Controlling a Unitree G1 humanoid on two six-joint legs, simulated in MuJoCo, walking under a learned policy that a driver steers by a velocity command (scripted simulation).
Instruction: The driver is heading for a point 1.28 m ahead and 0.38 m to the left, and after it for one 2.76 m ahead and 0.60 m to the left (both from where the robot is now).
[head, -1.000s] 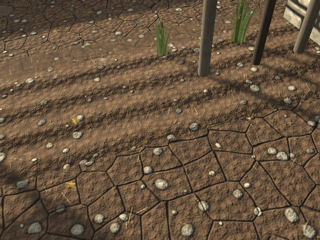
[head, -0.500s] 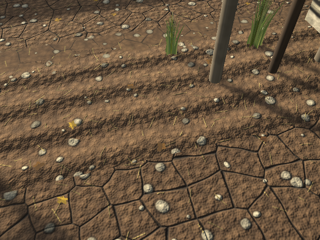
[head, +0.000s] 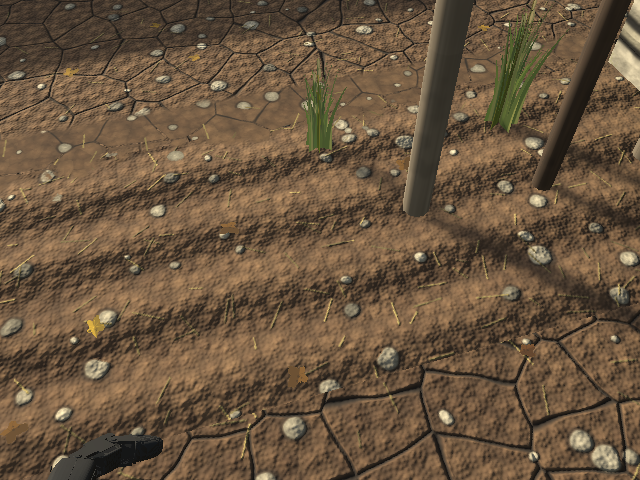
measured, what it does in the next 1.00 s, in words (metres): goes down, turning left: right foot 0.16 m lower, then left foot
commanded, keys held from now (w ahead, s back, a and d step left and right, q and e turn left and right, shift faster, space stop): w+q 0.98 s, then w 0.02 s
